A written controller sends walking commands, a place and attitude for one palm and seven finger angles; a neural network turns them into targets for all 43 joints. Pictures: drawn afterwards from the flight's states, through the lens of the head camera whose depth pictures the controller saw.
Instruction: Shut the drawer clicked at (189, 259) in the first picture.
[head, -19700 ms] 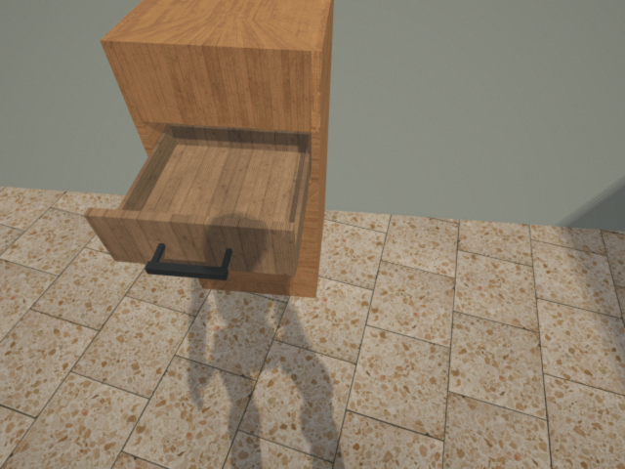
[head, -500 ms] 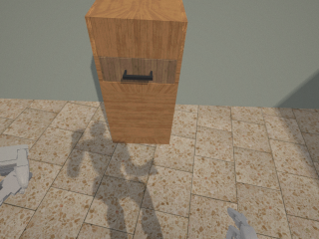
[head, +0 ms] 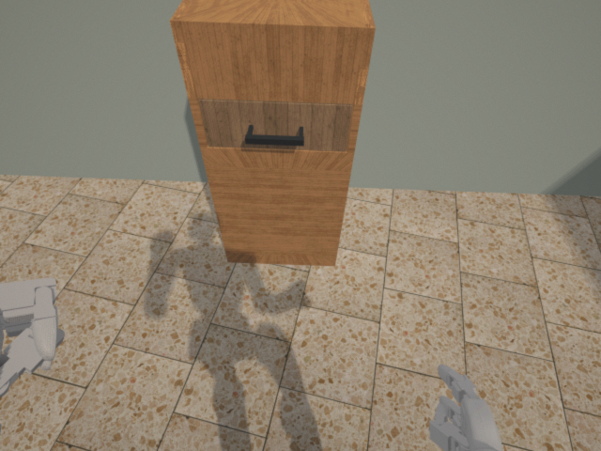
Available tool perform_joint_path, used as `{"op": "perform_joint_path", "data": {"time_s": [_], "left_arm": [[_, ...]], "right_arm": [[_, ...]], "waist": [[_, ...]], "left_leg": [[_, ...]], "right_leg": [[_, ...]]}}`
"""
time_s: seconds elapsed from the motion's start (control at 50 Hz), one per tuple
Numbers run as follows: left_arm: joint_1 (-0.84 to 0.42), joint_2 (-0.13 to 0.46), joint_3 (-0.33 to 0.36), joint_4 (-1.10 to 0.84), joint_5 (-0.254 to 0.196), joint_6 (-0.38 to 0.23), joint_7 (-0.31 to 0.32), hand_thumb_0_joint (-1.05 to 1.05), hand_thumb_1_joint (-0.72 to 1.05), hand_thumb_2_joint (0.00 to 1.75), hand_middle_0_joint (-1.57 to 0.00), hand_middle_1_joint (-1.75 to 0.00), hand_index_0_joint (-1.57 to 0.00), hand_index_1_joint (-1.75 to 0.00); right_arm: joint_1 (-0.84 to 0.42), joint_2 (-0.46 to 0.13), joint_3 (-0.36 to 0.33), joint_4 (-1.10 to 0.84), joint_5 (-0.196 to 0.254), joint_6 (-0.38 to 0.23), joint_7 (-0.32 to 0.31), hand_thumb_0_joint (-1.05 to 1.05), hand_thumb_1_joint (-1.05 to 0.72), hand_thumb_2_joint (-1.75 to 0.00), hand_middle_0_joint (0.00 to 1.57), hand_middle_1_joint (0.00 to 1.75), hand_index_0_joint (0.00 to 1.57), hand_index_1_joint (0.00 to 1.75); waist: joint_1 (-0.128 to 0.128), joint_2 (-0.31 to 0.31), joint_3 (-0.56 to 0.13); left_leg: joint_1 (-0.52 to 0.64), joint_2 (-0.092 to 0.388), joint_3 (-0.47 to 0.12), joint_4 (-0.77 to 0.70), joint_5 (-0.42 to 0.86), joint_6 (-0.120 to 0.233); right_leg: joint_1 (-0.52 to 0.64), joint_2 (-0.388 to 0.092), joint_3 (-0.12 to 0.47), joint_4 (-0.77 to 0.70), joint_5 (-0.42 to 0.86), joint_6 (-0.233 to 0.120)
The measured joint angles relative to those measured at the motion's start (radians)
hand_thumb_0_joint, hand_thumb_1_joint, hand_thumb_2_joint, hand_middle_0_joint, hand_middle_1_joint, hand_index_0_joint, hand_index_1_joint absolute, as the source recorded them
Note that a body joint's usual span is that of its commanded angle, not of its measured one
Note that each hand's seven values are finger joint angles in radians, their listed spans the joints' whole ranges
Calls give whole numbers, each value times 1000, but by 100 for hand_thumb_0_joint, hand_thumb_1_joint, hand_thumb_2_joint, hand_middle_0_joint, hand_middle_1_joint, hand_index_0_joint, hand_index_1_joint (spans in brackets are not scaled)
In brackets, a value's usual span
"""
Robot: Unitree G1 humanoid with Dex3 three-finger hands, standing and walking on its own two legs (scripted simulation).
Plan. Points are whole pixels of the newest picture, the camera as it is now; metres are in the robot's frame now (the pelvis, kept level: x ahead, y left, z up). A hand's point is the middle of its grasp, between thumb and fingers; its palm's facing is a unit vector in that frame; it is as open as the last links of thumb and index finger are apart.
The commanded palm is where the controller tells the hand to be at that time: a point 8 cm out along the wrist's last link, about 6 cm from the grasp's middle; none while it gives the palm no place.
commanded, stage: stop stepping back and stand still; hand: left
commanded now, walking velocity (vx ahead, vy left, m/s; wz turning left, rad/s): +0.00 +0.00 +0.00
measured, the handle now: (275, 135) +0.85 +0.11 -0.11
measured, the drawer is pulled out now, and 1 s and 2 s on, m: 0.00 0.00 0.00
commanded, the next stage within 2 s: let the arm hang, fingers relaxed in 0.10 s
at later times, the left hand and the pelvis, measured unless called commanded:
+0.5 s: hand out of the picture +0.04 +0.19 -0.17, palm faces -0.01 -0.98 -0.22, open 3.2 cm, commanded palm none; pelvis -0.01 +0.01 +0.00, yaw +2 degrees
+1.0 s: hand out of the picture -0.03 +0.20 -0.17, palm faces +0.04 -0.97 -0.24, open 7.1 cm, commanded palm none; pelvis -0.02 +0.01 +0.01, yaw +1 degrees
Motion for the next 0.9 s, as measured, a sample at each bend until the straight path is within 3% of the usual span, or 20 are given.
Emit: {"op": "perform_joint_path", "data": {"time_s": [0.2, 0.22, 0.26, 0.32, 0.38, 0.44, 0.5, 0.54, 0.64, 0.9], "left_arm": [[-1, -3, 0, 14, -8, 24, 2, 2, 89, 90, -141, -160, -140, -160], [-29, 4, -24, 70, 3, 2, -10, 1, 89, 90, -141, -160, -140, -160], [-149, 11, -116, 293, 32, 43, -64, 1, 89, 90, -140, -159, -140, -159], [-312, -39, -226, 718, 60, 171, -107, 0, 90, 90, -136, -156, -136, -156], [-389, -95, -292, 1067, 68, 253, -118, 1, 91, 90, -129, -149, -129, -149], [-403, -146, -343, 1295, 65, 283, -124, 1, 91, 90, -120, -140, -120, -140], [-389, -184, -368, 1447, 72, 283, -109, 1, 91, 90, -110, -131, -109, -129], [-379, -176, -341, 1513, 50, 271, -98, 2, 91, 90, -102, -124, -102, -123], [-348, -149, -342, 1631, 48, 256, -115, 1, 91, 90, -83, -103, -83, -102], [-355, -184, -350, 1727, 46, 241, -112, 1, 91, 90, -35, -47, -35, -47]], "right_arm": [[-5, -14, -6, -12, 3, 27, -12, 1, -91, -90, 20, 30, 21, 30], [-7, -24, -15, 13, 7, 2, 6, 1, -91, -90, 20, 30, 21, 30], [-20, -65, -30, 75, 11, 3, 46, 1, -91, -90, 20, 30, 21, 30], [-46, -107, -33, 154, -4, 60, 69, 1, -91, -90, 20, 30, 21, 30], [-46, -104, -30, 203, -18, 95, 71, 1, -91, -90, 20, 30, 21, 30], [-23, -88, -23, 252, -25, 114, 66, 1, -91, -90, 20, 30, 21, 30], [9, -68, -18, 319, -25, 126, 57, 0, -91, -90, 20, 30, 21, 30], [36, -52, -16, 365, -23, 133, 51, 0, -91, -90, 19, 30, 20, 30], [81, -27, -18, 461, -19, 141, 41, 0, -91, -90, 19, 30, 20, 30], [87, 14, -23, 531, -15, 125, 34, 0, -91, -90, 20, 30, 20, 30]], "waist": [[8, 4, 7], [12, 12, -1], [25, 37, -24], [17, 65, -44], [-5, 46, -29], [-19, 8, 2], [-16, -20, 28], [-4, -31, 40], [14, -18, 56], [6, 28, 34]], "left_leg": [[11, -4, 0, -25, 10, 3], [-4, -5, -3, -14, 10, 4], [-43, -16, -10, 26, -1, 9], [-75, -30, -17, 76, -20, 20], [-67, -36, -14, 87, -24, 20], [-41, -34, -14, 65, -13, 17], [-19, -26, -19, 29, 7, 14], [-9, -21, -26, 7, 22, 10], [10, -14, -31, -34, 46, 9], [46, -28, -8, -92, 78, 20]], "right_leg": [[13, -3, 0, -29, 12, 4], [-2, -5, -5, -15, 12, 5], [-39, -17, -16, 33, -12, 8], [-74, -32, -24, 101, -47, 13], [-74, -39, -22, 128, -59, 13], [-49, -36, -22, 109, -48, 12], [-21, -26, -25, 60, -20, 7], [-4, -19, -31, 23, 0, 3], [28, -10, -36, -45, 40, 1], [37, -25, -14, -60, 57, 11]]}}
